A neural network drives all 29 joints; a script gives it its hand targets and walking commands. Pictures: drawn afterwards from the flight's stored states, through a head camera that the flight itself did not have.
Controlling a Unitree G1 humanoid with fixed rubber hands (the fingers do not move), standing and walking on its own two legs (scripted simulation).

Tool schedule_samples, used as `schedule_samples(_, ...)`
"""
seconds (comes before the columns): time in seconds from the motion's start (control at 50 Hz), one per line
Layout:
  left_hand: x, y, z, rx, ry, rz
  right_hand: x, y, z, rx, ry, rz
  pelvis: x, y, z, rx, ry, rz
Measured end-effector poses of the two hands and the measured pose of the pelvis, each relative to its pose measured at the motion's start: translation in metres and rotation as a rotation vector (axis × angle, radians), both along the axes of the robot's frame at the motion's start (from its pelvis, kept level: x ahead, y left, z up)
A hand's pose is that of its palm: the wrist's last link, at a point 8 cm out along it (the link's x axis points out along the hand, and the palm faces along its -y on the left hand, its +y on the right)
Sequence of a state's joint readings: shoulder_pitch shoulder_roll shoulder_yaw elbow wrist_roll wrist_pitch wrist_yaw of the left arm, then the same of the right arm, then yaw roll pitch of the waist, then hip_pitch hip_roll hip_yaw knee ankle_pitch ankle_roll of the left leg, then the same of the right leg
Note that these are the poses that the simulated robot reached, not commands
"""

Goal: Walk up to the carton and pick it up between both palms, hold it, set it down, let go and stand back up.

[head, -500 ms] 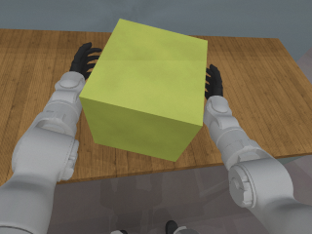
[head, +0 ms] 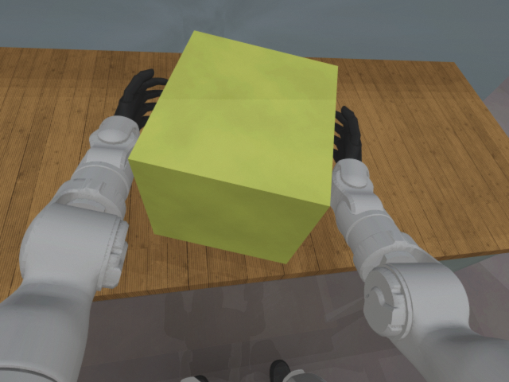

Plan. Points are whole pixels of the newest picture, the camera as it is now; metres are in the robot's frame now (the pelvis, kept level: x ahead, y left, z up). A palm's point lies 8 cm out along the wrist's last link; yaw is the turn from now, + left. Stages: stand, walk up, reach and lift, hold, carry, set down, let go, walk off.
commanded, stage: reach and lift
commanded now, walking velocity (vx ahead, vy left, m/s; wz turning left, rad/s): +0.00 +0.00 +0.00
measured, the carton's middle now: (242, 153) +0.46 -0.01 +0.05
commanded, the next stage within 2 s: none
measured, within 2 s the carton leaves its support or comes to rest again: leaves its support in 1.40 s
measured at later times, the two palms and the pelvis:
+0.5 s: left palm (142, 125) +0.50 +0.14 +0.08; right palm (347, 159) +0.42 -0.18 +0.07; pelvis +0.00 -0.02 +0.00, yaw +1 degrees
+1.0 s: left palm (145, 128) +0.49 +0.13 +0.08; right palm (348, 161) +0.42 -0.18 +0.07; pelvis +0.00 -0.03 +0.01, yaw +1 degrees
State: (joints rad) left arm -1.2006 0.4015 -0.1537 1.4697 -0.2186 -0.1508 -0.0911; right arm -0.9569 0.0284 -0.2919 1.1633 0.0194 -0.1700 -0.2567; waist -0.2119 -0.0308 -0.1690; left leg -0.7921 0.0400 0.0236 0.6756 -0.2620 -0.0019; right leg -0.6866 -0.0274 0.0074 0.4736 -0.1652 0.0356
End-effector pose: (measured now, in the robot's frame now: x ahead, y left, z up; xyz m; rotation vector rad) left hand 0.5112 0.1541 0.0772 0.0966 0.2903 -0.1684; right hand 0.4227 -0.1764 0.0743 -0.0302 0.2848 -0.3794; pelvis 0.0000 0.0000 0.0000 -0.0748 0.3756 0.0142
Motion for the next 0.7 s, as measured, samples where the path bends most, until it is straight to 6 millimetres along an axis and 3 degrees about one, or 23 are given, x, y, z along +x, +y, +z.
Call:
schedule_samples(0.4, -0.008, -0.015, -0.002, 0.047, 0.017, -0.104, 0.000, -0.002, -0.004, -0.025, -0.067, 0.028, 0.002, -0.012, 0.003, 0.015, 0.003, 0.001)
schedule_samples(0.7, -0.016, -0.021, -0.002, 0.064, 0.011, -0.068, 0.001, -0.008, -0.007, 0.011, -0.093, 0.043, 0.002, -0.028, 0.006, 0.035, 0.002, 0.002)
